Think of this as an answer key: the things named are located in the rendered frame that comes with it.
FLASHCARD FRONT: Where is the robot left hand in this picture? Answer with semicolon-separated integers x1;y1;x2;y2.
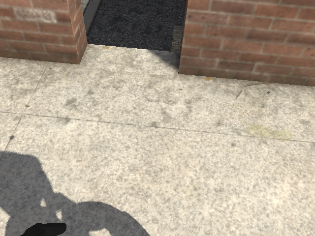
21;223;66;236

